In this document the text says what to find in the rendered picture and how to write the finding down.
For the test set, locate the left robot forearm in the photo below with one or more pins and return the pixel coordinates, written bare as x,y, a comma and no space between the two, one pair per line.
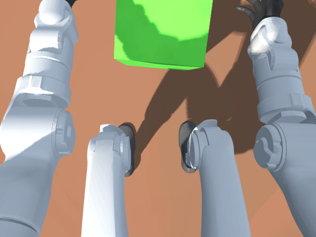
49,60

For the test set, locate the right robot hand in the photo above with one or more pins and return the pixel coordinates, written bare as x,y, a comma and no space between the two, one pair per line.
264,9

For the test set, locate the carton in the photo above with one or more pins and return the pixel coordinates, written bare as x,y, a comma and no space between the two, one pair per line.
165,34

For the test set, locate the robot right foot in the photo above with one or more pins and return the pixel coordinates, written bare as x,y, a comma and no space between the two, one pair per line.
185,130

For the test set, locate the robot left upper arm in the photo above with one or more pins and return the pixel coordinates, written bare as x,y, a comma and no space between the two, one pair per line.
33,140

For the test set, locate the right robot forearm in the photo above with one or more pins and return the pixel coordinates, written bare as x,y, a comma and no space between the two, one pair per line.
277,75

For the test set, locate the robot right upper arm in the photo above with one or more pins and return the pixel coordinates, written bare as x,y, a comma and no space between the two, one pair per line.
288,151

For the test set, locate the robot right shin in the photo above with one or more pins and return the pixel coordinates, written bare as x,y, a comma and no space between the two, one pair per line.
208,123

